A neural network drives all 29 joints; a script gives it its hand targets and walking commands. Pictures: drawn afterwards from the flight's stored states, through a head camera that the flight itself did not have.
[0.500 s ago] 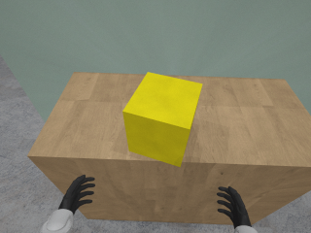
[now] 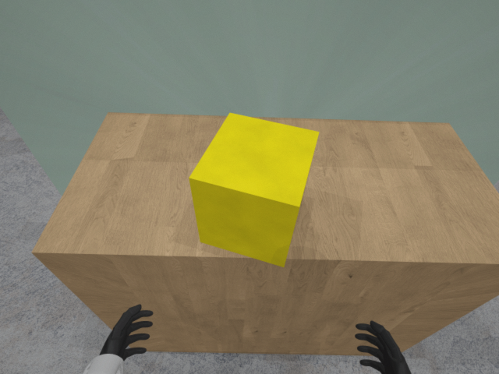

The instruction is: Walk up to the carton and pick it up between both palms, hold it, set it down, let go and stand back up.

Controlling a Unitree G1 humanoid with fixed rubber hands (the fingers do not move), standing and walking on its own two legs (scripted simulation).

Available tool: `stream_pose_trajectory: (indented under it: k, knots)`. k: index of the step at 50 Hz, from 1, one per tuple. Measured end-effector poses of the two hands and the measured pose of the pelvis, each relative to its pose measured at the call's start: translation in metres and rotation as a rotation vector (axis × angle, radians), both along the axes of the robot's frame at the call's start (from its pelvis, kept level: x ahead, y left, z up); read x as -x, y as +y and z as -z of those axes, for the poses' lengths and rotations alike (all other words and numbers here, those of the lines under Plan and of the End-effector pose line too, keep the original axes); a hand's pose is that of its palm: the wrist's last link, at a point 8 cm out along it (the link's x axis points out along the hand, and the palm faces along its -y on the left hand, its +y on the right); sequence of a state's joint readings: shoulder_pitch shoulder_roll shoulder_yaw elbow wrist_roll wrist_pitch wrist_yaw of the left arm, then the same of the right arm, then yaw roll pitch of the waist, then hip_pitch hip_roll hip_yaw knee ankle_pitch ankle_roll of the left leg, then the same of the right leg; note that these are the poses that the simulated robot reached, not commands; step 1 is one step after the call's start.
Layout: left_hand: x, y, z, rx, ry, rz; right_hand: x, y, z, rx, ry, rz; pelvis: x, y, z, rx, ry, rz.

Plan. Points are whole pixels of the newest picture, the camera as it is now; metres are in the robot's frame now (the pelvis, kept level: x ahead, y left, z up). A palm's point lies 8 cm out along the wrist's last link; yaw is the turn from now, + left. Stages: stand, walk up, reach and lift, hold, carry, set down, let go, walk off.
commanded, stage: let go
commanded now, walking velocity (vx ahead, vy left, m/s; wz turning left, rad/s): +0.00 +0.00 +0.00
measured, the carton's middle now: (256, 189) +0.43 +0.00 +0.05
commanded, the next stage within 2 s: stand in 0.36 s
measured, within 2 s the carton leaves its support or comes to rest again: neither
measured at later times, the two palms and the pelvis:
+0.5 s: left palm (98, 367) +0.15 +0.24 -0.08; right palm out of the picture +0.14 -0.24 -0.09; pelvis +0.00 +0.00 -0.01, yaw +1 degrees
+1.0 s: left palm out of the picture +0.06 +0.28 -0.10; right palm out of the picture +0.07 -0.23 -0.11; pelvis -0.02 +0.02 -0.01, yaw +2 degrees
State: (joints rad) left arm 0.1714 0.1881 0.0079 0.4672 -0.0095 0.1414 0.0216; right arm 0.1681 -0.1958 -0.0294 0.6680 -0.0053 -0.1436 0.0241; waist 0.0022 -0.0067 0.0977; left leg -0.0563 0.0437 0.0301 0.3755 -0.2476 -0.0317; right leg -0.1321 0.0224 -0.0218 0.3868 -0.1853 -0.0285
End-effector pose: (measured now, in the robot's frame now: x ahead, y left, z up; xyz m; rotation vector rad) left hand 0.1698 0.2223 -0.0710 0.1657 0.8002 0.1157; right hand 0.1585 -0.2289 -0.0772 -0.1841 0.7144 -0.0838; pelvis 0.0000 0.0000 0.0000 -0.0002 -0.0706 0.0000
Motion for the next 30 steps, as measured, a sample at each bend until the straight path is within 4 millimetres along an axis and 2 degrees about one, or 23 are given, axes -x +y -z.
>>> stream_pose_trajectory:
  k: [9, 21, 30]
  knots:
    - [-0.005, -0.001, 0.002, -0.004, -0.007, 0.005, -0.001, 0.0, 0.001, -0.003, -0.008, -0.007, -0.002, -0.001, 0.0, 0.002, 0.004, 0.0]
    - [0.0, 0.003, 0.005, -0.01, -0.015, -0.001, 0.002, -0.002, 0.003, 0.008, 0.012, -0.005, -0.002, 0.0, 0.002, 0.004, 0.02, -0.006]
    - [0.045, 0.047, 0.009, -0.089, -0.008, -0.052, 0.031, -0.016, 0.023, 0.044, 0.147, 0.036, -0.007, 0.007, 0.008, 0.011, 0.021, -0.029]
